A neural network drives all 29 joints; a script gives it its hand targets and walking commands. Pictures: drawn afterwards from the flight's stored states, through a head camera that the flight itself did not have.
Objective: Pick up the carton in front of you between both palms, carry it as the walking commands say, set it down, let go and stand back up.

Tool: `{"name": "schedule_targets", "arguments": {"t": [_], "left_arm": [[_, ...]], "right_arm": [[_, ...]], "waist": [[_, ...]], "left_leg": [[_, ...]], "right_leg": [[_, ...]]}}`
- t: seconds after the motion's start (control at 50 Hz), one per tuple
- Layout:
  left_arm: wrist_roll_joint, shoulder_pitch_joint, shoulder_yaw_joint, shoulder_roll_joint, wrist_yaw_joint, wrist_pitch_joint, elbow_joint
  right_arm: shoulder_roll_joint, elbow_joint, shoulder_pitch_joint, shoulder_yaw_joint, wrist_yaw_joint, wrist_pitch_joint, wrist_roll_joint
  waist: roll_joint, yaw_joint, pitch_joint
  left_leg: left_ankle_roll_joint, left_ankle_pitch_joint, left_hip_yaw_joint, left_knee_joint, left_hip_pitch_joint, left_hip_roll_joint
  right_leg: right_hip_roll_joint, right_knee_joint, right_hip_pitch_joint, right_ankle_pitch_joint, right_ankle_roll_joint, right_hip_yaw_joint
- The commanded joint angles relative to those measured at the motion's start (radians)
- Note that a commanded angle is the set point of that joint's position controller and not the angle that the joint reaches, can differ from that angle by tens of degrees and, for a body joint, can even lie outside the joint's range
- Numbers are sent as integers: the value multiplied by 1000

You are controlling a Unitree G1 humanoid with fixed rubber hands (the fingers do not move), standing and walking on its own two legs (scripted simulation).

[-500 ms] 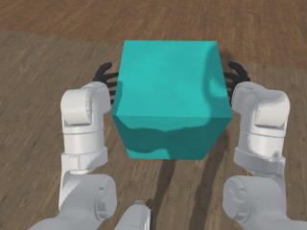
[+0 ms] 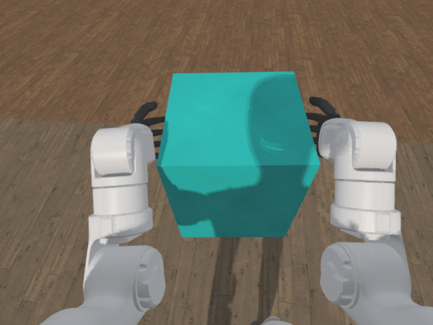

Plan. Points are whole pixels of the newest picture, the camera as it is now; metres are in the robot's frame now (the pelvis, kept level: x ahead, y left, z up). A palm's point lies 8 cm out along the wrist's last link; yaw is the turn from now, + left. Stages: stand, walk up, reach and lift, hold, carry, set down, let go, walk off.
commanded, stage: carry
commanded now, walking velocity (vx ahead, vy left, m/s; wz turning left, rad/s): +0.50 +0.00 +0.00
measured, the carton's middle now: (233, 161) +0.40 -0.01 +0.10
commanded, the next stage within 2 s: none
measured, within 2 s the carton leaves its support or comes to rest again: neither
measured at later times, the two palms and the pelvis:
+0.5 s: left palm (151, 43) +0.67 +0.16 +0.21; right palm (282, 44) +0.65 -0.14 +0.20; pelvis +0.29 +0.03 +0.05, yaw +0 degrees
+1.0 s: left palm out of the picture +0.93 +0.16 +0.24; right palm out of the picture +0.97 -0.13 +0.24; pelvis +0.58 -0.02 +0.09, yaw +1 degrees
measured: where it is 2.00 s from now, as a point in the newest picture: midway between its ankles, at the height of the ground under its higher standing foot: (219, 139)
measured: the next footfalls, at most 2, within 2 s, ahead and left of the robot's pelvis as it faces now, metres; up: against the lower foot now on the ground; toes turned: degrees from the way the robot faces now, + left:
left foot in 0.36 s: +0.39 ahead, +0.11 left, +0.06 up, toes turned +6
right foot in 0.78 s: +0.64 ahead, -0.10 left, +0.10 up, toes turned -6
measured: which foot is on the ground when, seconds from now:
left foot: down 0.00-0.00, up 0.02-0.34, down 0.36-0.80, up 0.82-1.00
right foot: down 0.00-0.40, up 0.42-0.76, down 0.78-1.00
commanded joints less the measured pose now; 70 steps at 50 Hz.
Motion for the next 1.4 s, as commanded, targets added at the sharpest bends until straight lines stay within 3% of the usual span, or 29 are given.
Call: {"name": "schedule_targets", "arguments": {"t": [0.0, 0.02, 0.06, 0.1, 0.2, 0.28, 0.34, 0.36, 0.38, 0.4, 0.44, 0.46, 0.5, 0.62, 0.7, 0.74, 0.76, 0.78, 0.8, 0.86, 0.9, 0.98, 1.1, 1.16, 1.18, 1.2, 1.22, 1.28, 1.38], "left_arm": [[-404, -642, -573, -1000, -200, -24, 27], [-438, -691, -593, -1034, -208, -24, -21], [-529, -820, -648, -1111, -222, -34, -134], [-592, -910, -678, -1153, -227, -40, -219], [-621, -896, -682, -1118, -226, -30, -270], [-565, -791, -659, -1060, -230, -11, -176], [-528, -748, -638, -1045, -237, -2, -81], [-514, -738, -626, -1034, -240, -1, -49], [-508, -716, -620, -1047, -239, 4, -52], [-483, -753, -608, -1034, -240, 0, -23], [-457, -719, -580, -1046, -230, -9, -14], [-447, -707, -573, -1056, -222, -13, -22], [-425, -704, -556, -1048, -199, -20, -59], [-370, -682, -569, -966, -144, -20, -140], [-363, -636, -583, -935, -152, -3, -81], [-376, -619, -579, -953, -168, -2, -23], [-388, -592, -573, -962, -177, -5, 8], [-387, -595, -569, -960, -185, -15, 18], [-408, -623, -574, -991, -194, -21, 12], [-526, -807, -647, -1101, -220, -31, -145], [-577, -880, -667, -1139, -226, -36, -217], [-601, -870, -674, -1118, -228, -30, -262], [-534, -752, -648, -1030, -230, -3, -151], [-505, -719, -625, -1024, -234, 3, -55], [-492, -711, -612, -1018, -237, 3, -27], [-489, -711, -592, -1041, -241, 4, -10], [-479, -754, -593, -1036, -241, -2, -5], [-453, -735, -561, -1060, -218, -15, -25], [-417, -728, -557, -1027, -163, -21, -121]], "right_arm": [[1102, -13, -714, 576, 267, 6, 418], [1109, -20, -737, 569, 261, -2, 405], [1097, -52, -725, 551, 240, -10, 378], [1076, -85, -703, 533, 214, -17, 350], [991, -153, -667, 536, 168, -16, 292], [957, -102, -621, 550, 168, 0, 277], [977, -13, -595, 554, 189, 5, 293], [983, 19, -570, 548, 198, 4, 304], [965, 42, -528, 535, 203, -1, 292], [1009, 18, -595, 555, 210, -8, 316], [1087, -64, -698, 602, 228, -11, 399], [1118, -118, -759, 624, 236, -18, 443], [1164, -201, -847, 651, 245, -26, 507], [1114, -247, -827, 648, 248, -10, 530], [1069, -139, -734, 630, 251, 6, 485], [1069, -79, -695, 617, 252, 9, 463], [1066, -59, -696, 606, 254, 8, 449], [1080, -39, -703, 596, 257, 10, 441], [1077, -34, -725, 584, 258, 6, 424], [1095, -60, -716, 560, 235, -8, 386], [1084, -95, -703, 548, 210, -15, 363], [1030, -153, -680, 555, 174, -16, 321], [976, -85, -626, 571, 176, 8, 305], [996, 10, -600, 561, 200, 11, 322], [1004, 38, -578, 551, 209, 9, 332], [990, 56, -579, 540, 214, -4, 326], [1032, 41, -615, 550, 221, -9, 348], [1136, -112, -793, 610, 242, -22, 468], [1154, -245, -873, 630, 244, -19, 536]], "waist": [[-379, 146, -614], [-265, 129, -562], [-66, 124, -507], [-86, 100, -516], [-145, 109, -489], [-194, 106, -436], [-138, 7, -502], [-69, -46, -583], [215, -64, -666], [239, -75, -576], [5, -56, -500], [-31, -46, -487], [22, -19, -488], [66, -40, -437], [110, -19, -394], [75, 67, -474], [12, 125, -572], [-265, 137, -663], [-348, 145, -611], [-73, 112, -501], [-116, 89, -514], [-147, 97, -495], [-190, 104, -414], [-147, -3, -492], [-70, -58, -580], [227, -62, -648], [236, -71, -567], [-25, -43, -491], [57, -24, -490]], "left_leg": [[-9, 33, -33, 641, -549, -169], [27, -9, -140, 824, -659, -116], [54, 48, -148, 833, -696, -59], [59, 100, -146, 721, -664, -35], [38, 104, -75, 436, -634, -22], [36, 206, 37, 112, -410, -78], [77, 288, 155, -77, 33, -165], [109, 217, -29, -74, 298, -39], [262, 135, -597, -180, 485, 244], [304, 351, -764, -268, 514, 274], [282, 639, -576, -153, 433, 257], [244, 619, -500, -154, 387, 232], [200, 484, -418, -192, 339, 198], [222, 446, -272, -267, 290, 185], [161, 644, -120, -228, 179, 146], [100, 941, 7, 27, 77, 107], [48, 800, 23, 215, -79, 82], [-9, 431, 9, 504, -364, -42], [-7, 6, -81, 701, -580, -153], [48, 69, -143, 820, -693, -42], [53, 115, -134, 726, -652, -27], [32, 120, -80, 570, -693, -16], [34, 235, 51, 119, -453, -69], [78, 284, 165, -66, 6, -163], [105, 202, -40, -73, 284, -24], [256, 125, -618, -193, 466, 246], [300, 317, -771, -268, 493, 274], [243, 572, -500, -155, 360, 228], [225, 387, -364, -234, 305, 199]], "right_leg": [[-343, -335, 940, -46, -256, 843], [-363, -278, 948, 97, -273, 796], [-321, -203, 822, 296, -214, 606], [-286, -231, 766, 173, -153, 505], [-279, -290, 716, 149, -169, 371], [-237, -283, 616, 253, -117, 220], [-177, 0, 466, 549, -27, 62], [-159, 184, 297, 353, 28, 44], [-19, 466, 22, 43, 86, 43], [59, 637, -193, -291, 83, 118], [-20, 777, -286, -244, 44, 178], [-43, 728, -284, -202, 38, 184], [-56, 644, -245, -156, 31, 175], [-78, 355, -226, -118, 44, 102], [6, 58, 36, -71, 30, -28], [90, -91, 404, -3, -2, -123], [3, -93, 688, -42, -30, 12], [-301, -211, 880, -196, -162, 601], [-351, -333, 925, -27, -243, 863], [-311, -203, 782, 257, -184, 580], [-277, -232, 729, 148, -135, 477], [-279, -287, 728, 125, -165, 399], [-233, -288, 634, 286, -112, 204], [-172, 19, 489, 606, -19, 45], [-156, 215, 309, 361, 33, 35], [-3, 481, 18, 18, 84, 44], [58, 655, -191, -280, 75, 130], [-43, 741, -272, -192, 33, 188], [-64, 589, -261, -146, 35, 141]]}}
